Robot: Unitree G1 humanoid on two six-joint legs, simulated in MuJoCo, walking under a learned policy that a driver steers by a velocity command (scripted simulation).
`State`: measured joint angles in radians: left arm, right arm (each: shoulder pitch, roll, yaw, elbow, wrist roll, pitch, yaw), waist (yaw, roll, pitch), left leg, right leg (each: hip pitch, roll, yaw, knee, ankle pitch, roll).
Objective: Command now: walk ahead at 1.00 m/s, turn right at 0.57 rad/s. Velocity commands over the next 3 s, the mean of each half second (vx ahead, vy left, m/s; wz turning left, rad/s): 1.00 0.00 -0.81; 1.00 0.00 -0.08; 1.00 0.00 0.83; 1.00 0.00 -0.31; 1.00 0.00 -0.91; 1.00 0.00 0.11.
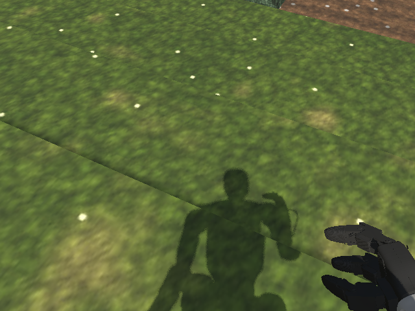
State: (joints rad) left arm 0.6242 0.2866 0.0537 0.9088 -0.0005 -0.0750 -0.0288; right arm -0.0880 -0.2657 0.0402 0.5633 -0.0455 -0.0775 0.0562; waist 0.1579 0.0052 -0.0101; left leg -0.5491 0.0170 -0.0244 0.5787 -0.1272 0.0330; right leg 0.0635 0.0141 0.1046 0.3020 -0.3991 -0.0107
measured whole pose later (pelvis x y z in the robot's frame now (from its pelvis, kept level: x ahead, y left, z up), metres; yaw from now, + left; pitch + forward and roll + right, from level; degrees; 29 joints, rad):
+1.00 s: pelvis +0.92 -0.26 -0.13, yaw -25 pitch +0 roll -3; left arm 0.49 0.32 0.03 0.95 0.04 -0.08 0.06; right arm 0.19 -0.30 -0.05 0.78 -0.05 -0.07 0.04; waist 0.02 0.05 0.00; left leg -0.36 -0.04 0.07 0.40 0.18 0.18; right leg 0.08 0.12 -0.12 1.32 -0.55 -0.07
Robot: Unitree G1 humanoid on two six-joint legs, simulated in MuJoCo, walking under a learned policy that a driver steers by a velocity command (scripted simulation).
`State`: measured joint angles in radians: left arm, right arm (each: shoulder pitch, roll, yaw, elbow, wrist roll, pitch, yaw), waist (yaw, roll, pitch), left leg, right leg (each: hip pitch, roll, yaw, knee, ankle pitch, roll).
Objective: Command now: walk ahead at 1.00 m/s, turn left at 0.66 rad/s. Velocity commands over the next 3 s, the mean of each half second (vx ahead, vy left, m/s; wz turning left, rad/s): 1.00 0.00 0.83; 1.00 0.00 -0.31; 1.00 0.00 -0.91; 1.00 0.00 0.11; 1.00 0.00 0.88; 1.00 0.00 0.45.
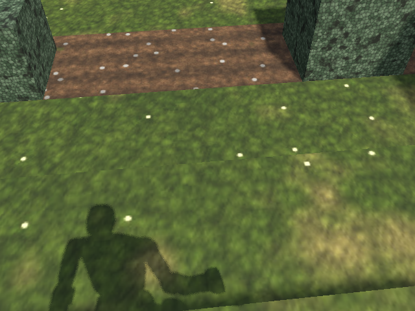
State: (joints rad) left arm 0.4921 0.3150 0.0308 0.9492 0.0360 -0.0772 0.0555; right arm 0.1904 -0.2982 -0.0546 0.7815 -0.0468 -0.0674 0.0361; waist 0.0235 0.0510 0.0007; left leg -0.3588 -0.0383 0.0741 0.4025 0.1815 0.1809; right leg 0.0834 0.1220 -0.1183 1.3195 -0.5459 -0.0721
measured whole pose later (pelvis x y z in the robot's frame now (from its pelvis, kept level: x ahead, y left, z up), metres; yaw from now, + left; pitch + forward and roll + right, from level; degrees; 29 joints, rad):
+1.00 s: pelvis +0.94 +0.22 -0.21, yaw +14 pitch +0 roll +3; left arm 0.09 0.28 0.06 0.78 0.02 -0.03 -0.05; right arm 0.46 -0.26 -0.05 1.02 -0.02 -0.10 -0.01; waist -0.01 -0.02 0.07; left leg 0.11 -0.03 0.24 0.50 -0.58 -0.01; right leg -0.72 -0.07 -0.10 0.92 -0.17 -0.14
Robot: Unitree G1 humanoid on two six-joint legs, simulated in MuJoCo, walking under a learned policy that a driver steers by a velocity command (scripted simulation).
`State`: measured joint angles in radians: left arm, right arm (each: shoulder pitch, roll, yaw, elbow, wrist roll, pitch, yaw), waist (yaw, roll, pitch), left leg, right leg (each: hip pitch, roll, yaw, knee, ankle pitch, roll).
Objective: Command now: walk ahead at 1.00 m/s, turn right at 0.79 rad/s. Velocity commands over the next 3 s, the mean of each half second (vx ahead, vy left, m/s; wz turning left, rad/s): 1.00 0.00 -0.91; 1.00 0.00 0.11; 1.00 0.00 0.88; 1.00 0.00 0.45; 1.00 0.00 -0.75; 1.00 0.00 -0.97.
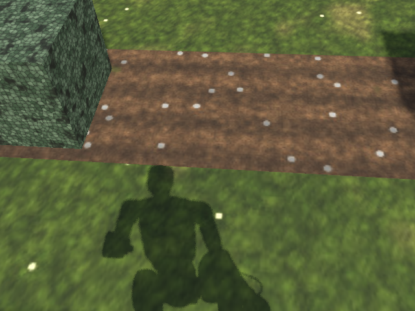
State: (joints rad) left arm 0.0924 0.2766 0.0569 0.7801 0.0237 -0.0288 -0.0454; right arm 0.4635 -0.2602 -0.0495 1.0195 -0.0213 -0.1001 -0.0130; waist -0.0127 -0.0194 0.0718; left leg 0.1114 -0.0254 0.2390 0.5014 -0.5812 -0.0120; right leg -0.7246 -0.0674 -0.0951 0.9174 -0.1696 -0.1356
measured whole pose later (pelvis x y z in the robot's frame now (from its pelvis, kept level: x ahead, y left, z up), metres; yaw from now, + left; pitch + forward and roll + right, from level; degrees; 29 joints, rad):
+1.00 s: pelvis +0.90 -0.26 -0.12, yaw -21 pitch +1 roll -2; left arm 0.27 0.25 0.04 0.85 0.02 -0.09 0.00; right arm 0.36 -0.29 -0.07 0.86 -0.02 -0.01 0.02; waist -0.02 0.04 -0.01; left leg -0.51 0.07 -0.01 1.15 -0.31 0.08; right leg -0.17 0.00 -0.13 0.51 -0.35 -0.02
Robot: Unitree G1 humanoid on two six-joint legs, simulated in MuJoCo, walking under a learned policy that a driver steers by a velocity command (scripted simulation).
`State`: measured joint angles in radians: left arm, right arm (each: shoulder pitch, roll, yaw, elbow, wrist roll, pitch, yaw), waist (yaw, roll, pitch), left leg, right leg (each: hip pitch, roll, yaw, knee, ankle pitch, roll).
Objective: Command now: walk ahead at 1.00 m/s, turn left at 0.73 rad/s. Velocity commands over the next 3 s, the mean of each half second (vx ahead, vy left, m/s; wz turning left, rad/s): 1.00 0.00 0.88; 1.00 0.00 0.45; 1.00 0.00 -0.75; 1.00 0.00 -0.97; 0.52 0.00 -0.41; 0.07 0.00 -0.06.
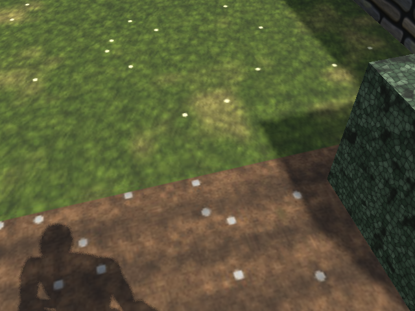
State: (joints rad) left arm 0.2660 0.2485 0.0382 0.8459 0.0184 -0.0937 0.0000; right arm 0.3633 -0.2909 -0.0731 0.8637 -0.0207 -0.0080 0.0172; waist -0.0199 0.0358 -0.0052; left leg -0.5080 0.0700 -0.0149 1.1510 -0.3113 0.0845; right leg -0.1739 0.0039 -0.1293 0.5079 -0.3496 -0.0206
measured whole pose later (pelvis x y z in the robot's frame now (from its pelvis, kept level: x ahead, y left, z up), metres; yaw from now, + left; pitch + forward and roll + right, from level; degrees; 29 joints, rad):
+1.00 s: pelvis +0.84 +0.30 -0.16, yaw +38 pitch +3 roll -2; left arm 0.58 0.26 0.05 0.97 0.01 -0.09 -0.02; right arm -0.10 -0.27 0.01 0.59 -0.04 -0.06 0.06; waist 0.13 0.01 0.01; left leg -0.56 0.03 0.00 0.58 -0.14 0.07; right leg 0.12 -0.04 -0.01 0.26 -0.40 0.04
